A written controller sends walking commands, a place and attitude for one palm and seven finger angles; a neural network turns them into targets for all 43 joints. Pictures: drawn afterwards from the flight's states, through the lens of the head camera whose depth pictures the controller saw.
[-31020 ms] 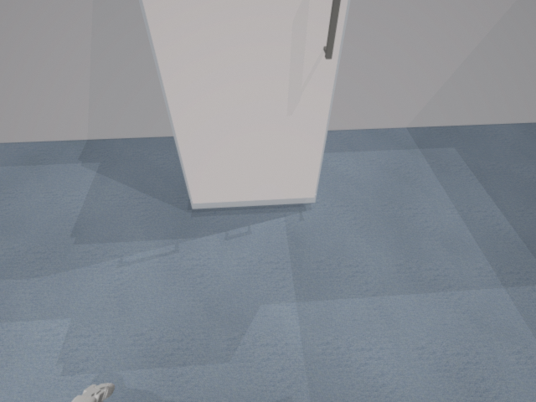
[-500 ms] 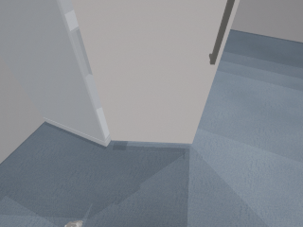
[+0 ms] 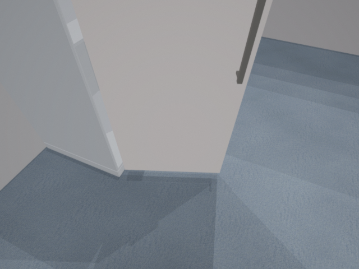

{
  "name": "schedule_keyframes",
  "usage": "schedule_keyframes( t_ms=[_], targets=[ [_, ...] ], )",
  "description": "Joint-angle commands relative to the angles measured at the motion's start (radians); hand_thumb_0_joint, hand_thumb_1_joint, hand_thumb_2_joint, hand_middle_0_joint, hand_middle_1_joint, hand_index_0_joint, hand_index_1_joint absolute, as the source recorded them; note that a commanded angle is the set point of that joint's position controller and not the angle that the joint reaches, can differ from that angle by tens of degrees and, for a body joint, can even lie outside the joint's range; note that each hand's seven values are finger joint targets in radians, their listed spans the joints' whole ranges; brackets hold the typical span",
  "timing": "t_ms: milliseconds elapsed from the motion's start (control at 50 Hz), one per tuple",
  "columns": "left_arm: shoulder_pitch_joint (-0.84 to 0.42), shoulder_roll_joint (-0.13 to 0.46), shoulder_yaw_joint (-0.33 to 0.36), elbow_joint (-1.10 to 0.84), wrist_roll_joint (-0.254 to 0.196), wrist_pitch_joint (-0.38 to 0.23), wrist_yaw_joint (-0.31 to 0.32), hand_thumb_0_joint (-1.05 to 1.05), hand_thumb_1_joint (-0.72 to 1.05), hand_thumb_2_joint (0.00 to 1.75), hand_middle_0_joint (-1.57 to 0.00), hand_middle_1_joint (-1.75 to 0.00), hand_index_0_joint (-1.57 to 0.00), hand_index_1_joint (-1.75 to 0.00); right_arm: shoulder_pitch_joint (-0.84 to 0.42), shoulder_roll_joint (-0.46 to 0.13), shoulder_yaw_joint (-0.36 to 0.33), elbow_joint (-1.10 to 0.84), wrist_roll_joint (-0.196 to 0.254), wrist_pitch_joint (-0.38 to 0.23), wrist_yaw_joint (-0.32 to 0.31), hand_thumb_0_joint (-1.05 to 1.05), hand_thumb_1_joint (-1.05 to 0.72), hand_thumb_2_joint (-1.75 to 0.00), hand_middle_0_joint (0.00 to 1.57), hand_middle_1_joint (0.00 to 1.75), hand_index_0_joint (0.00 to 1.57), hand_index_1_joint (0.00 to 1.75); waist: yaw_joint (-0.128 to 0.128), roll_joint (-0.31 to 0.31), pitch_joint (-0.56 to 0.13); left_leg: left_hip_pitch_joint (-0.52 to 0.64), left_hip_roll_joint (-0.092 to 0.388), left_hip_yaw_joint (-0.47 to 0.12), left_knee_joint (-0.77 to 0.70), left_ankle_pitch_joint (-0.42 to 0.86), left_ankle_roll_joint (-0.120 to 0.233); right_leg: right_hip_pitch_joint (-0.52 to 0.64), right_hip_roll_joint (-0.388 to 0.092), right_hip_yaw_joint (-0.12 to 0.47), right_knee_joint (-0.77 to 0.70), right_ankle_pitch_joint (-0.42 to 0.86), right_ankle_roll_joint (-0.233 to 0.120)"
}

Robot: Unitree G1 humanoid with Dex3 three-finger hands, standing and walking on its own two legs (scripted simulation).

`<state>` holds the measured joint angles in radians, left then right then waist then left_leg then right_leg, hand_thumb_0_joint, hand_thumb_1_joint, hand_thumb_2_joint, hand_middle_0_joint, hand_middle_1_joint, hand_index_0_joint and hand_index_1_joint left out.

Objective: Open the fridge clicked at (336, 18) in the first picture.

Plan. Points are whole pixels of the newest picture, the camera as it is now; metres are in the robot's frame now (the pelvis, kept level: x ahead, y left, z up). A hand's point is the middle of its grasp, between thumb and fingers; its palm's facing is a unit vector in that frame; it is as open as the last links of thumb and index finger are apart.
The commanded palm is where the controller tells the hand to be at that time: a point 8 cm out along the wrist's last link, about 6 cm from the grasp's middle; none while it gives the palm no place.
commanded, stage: let the arm hang, fingers relaxed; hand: right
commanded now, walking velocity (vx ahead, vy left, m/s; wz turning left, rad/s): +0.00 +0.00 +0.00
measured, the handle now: (250, 33) +0.73 -0.17 +0.19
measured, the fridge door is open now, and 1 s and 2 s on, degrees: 69 69 69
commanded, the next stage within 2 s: look to check the result in 0.32 s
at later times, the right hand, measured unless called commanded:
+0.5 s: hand out of the picture +0.04 -0.20 -0.17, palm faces -0.02 +0.97 -0.24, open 7.4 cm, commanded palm none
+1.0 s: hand out of the picture +0.09 -0.22 -0.16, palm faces -0.02 +0.95 -0.31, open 7.4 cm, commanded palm none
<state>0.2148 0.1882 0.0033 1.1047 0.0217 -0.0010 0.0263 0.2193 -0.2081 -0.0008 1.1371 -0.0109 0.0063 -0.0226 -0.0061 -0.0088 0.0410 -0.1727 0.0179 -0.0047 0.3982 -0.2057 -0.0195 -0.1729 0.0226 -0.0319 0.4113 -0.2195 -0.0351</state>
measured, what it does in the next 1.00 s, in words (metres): stands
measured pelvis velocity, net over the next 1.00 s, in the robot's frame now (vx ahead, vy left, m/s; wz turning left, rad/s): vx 0.01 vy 0.01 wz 0.00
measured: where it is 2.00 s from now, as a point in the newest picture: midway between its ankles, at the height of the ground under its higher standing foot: outside the picture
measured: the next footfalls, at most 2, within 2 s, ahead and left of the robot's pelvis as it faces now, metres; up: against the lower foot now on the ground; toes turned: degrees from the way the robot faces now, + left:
none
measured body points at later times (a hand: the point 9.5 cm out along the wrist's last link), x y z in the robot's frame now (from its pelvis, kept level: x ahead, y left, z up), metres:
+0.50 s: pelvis +0.00 +0.00 +0.00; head +0.02 +0.00 +0.45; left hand +0.02 +0.25 -0.15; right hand +0.04 -0.25 -0.15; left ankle +0.01 +0.13 -0.74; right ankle +0.00 -0.09 -0.74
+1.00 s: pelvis +0.01 +0.01 +0.00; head +0.03 +0.01 +0.45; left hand +0.08 +0.30 -0.13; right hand +0.09 -0.27 -0.14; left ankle +0.01 +0.13 -0.74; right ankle +0.00 -0.09 -0.74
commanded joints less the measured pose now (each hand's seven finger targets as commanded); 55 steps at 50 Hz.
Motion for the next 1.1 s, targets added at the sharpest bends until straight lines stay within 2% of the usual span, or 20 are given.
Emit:
schedule_keyframes(
  t_ms=[0,160,220,380,500,740,920,960,1020,1060,1080],
  targets=[
    [0.031,0.123,0.021,-0.022,0.0,-0.01,0.008,0.0,0.9,0.9,-0.2,-0.3,-0.2,-0.3,0.02,-0.108,-0.021,-0.031,-0.005,-0.012,-0.003,0.0,-0.9,-0.9,0.2,0.3,0.2,0.3,0.009,0.004,0.016,-0.029,0.075,-0.064,-0.064,0.028,0.044,-0.024,-0.127,0.108,-0.115,0.05,-0.003],
    [0.02,0.142,0.024,-0.02,-0.002,-0.017,0.006,0.0,0.9,0.9,-0.2,-0.3,-0.2,-0.3,0.01,-0.126,-0.028,-0.041,-0.005,-0.02,-0.003,0.0,-0.9,-0.9,0.2,0.3,0.2,0.3,0.006,0.0,-0.019,-0.008,0.08,-0.068,-0.06,0.088,0.044,0.006,-0.126,0.099,-0.099,0.131,-0.002],
    [0.02,0.137,0.023,-0.014,0.0,-0.017,0.007,0.0,0.9,0.9,-0.2,-0.3,-0.2,-0.3,-0.003,-0.123,-0.029,-0.042,-0.004,-0.02,-0.002,0.0,-0.9,-0.9,0.2,0.3,0.2,0.3,0.01,-0.015,-0.006,-0.007,0.082,-0.066,-0.065,0.076,0.045,-0.003,-0.127,0.099,-0.109,0.113,0.0],
    [0.005,0.163,0.029,-0.012,-0.002,-0.017,0.006,0.0,0.9,0.9,-0.2,-0.3,-0.2,-0.3,-0.018,-0.145,-0.032,-0.043,-0.004,-0.024,-0.002,0.0,-0.9,-0.9,0.2,0.3,0.2,0.3,0.012,-0.003,-0.01,-0.01,0.084,-0.072,-0.076,0.079,0.049,0.015,-0.131,0.096,-0.106,0.111,-0.001],
    [-0.007,0.191,0.034,-0.014,-0.002,-0.019,0.006,0.0,0.9,0.9,-0.2,-0.3,-0.2,-0.3,-0.032,-0.17,-0.036,-0.044,-0.003,-0.03,0.0,0.0,-0.9,-0.9,0.2,0.3,0.2,0.3,0.014,0.013,-0.043,0.006,0.088,-0.077,-0.078,0.115,0.052,0.041,-0.133,0.095,-0.099,0.138,-0.003],
    [-0.079,0.265,0.04,-0.021,-0.003,-0.02,-0.001,0.0,0.9,0.9,-0.2,-0.3,-0.2,-0.3,-0.095,-0.241,-0.041,-0.049,-0.002,-0.036,0.007,0.0,-0.9,-0.9,0.2,0.3,0.2,0.3,0.015,0.014,-0.04,0.015,0.097,-0.086,-0.111,0.102,0.054,0.053,-0.139,0.104,-0.123,0.117,0.002],
    [-0.124,0.308,0.04,-0.033,-0.003,-0.025,-0.005,0.0,0.9,0.9,-0.2,-0.3,-0.2,-0.3,-0.134,-0.279,-0.042,-0.061,-0.002,-0.041,0.01,0.0,-0.9,-0.9,0.2,0.3,0.2,0.3,0.015,-0.002,-0.074,0.048,0.105,-0.085,-0.115,0.169,0.054,0.08,-0.146,0.106,-0.13,0.185,0.006],
    [-0.128,0.317,0.04,-0.038,-0.004,-0.025,-0.006,0.0,0.9,0.9,-0.2,-0.3,-0.2,-0.3,-0.136,-0.289,-0.043,-0.064,-0.003,-0.044,0.01,0.0,-0.9,-0.9,0.2,0.3,0.2,0.3,0.017,0.01,-0.092,0.057,0.105,-0.086,-0.114,0.198,0.055,0.093,-0.148,0.106,-0.124,0.21,0.007],
    [-0.14,0.323,0.039,-0.035,-0.003,-0.026,-0.006,0.0,0.9,0.9,-0.2,-0.3,-0.2,-0.3,-0.148,-0.295,-0.041,-0.065,-0.001,-0.044,0.01,0.0,-0.9,-0.9,0.2,0.3,0.2,0.3,0.016,0.002,-0.079,0.061,0.109,-0.083,-0.117,0.209,0.053,0.091,-0.148,0.105,-0.131,0.219,0.009],
    [-0.145,0.33,0.04,-0.041,-0.005,-0.024,-0.007,0.0,0.9,0.9,-0.2,-0.3,-0.2,-0.3,-0.149,-0.3,-0.043,-0.066,-0.002,-0.045,0.011,0.0,-0.9,-0.9,0.2,0.3,0.2,0.3,0.017,0.019,-0.079,0.054,0.105,-0.087,-0.125,0.2,0.054,0.099,-0.149,0.107,-0.131,0.211,0.009],
    [-0.146,0.33,0.039,-0.036,-0.004,-0.025,-0.008,0.0,0.9,0.9,-0.2,-0.3,-0.2,-0.3,-0.157,-0.301,-0.041,-0.066,-0.002,-0.043,0.011,0.0,-0.9,-0.9,0.2,0.3,0.2,0.3,0.018,0.005,-0.067,0.055,0.109,-0.084,-0.126,0.194,0.053,0.089,-0.15,0.104,-0.138,0.205,0.01]
  ],
)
